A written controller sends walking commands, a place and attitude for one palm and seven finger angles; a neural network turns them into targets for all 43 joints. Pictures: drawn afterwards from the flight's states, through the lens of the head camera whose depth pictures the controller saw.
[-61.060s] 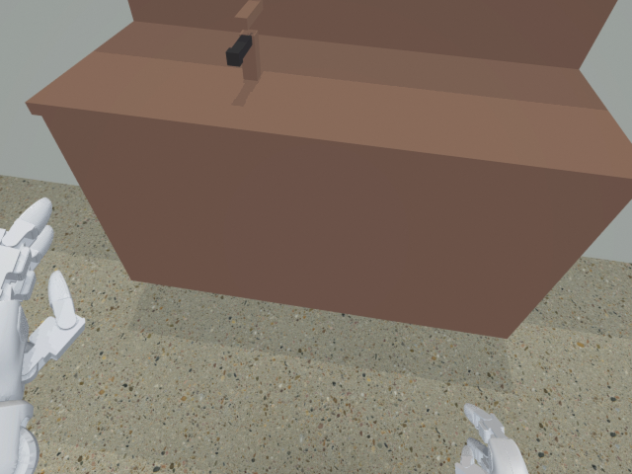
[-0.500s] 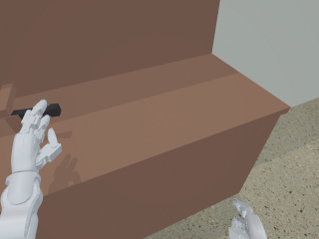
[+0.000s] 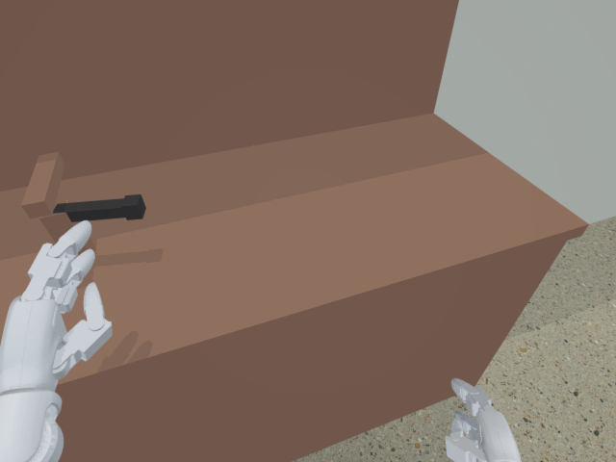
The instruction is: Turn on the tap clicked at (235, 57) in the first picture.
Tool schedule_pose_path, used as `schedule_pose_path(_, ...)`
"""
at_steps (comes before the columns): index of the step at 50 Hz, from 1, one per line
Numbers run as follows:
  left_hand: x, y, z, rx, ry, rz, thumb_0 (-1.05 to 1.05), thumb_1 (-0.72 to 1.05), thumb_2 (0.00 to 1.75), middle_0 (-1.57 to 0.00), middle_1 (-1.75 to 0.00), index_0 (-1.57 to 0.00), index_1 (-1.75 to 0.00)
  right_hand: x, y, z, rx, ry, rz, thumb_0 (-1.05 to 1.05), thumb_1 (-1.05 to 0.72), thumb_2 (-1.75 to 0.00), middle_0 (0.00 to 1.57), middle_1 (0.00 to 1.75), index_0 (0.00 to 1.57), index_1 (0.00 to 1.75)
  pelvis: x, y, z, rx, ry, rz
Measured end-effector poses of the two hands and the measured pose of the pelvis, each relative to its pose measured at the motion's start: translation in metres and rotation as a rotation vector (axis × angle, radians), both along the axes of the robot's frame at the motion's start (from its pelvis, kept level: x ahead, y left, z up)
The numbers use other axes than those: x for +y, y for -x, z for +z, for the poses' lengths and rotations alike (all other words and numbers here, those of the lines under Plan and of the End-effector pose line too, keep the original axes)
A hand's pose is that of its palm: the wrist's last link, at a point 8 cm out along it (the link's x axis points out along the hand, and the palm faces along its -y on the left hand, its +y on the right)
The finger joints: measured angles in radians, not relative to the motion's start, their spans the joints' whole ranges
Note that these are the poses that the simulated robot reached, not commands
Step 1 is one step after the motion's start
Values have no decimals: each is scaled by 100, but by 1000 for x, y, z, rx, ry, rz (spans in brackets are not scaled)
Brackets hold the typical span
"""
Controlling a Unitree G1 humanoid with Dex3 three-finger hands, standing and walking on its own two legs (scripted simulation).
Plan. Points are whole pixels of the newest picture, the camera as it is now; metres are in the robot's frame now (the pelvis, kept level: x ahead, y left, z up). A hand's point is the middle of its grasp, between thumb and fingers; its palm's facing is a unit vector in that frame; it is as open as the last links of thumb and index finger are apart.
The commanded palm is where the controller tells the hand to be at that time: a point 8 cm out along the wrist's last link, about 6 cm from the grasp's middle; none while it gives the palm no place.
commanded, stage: draw the hand back beside the body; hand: left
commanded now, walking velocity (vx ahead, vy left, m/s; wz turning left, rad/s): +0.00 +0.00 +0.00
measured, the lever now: (133, 207) +0.43 +0.34 +0.11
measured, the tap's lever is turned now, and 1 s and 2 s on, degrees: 78 78 78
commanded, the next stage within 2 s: step back with the hand held close in 0.26 s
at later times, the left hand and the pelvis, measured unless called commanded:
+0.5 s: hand (86, 303) +0.20 +0.26 +0.18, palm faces +0.42 -0.83 -0.36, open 7.4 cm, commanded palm +0.15 +0.28 +0.17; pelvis -0.01 +0.00 +0.00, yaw +1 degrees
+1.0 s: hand (33, 357) +0.15 +0.28 +0.16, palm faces +0.42 -0.80 -0.43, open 7.4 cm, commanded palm +0.10 +0.32 +0.17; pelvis -0.06 +0.03 -0.01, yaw +1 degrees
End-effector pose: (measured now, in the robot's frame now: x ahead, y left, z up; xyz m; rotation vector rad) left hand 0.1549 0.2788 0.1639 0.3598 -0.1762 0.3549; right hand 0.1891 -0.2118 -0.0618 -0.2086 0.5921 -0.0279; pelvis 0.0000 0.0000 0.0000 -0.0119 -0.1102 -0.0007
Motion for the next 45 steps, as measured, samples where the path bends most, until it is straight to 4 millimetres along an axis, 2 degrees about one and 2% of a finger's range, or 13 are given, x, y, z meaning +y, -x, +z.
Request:
schedule_pose_path(9, 9, 5, -4, 15, 4, 44, 2, 90, 90, -21, -30, -21, -30, 6, 3, -7, 29, 2, 16, 2, -90, -90, 20, 30, 20, 30, 2, 4, -1, -1, 4, 12)
schedule_pose_path(19, 4, -1, -1, 3, -3, 17, 2, 90, 90, -21, -30, -21, -30, 6, 6, -8, 30, 0, 9, 2, -90, -90, 20, 30, 20, 30, 3, 1, -1, 3, 2, 8)
schedule_pose_path(25, 15, -8, 25, -94, -104, 21, 2, 89, 90, -21, -30, -21, -30, 3, 7, -10, 68, 26, 11, 2, -90, -90, 20, 30, 20, 30, 1, 6, -3, 44, 15, 14)
schedule_pose_path(29, 16, -8, 18, -70, -103, 7, 2, 90, 90, -21, -30, -21, -30, 0, 14, -10, 86, 33, -18, 2, -90, -90, 20, 30, 20, 30, 5, 12, -4, 76, 16, 0)
schedule_pose_path(33, 8, 1, -2, 40, -68, -36, 2, 90, 90, -20, -30, -21, -30, -2, 25, -12, 93, 40, -58, 2, -90, -90, 20, 30, 20, 30, 14, 19, -6, 97, 18, -7)
schedule_pose_path(36, 11, 11, -9, 75, -73, -54, 2, 89, 90, -21, -30, -21, -30, -1, 36, -15, 110, 54, -78, 2, -90, -90, 20, 30, 20, 30, 18, 26, -7, 106, 23, -3)
schedule_pose_path(45, 39, 36, 11, -45, -142, 13, 2, 89, 90, -21, -30, -22, -30, 15, 63, -18, 128, 87, -64, 2, -90, -90, 20, 30, 20, 30, 30, 47, -12, 114, 31, 7)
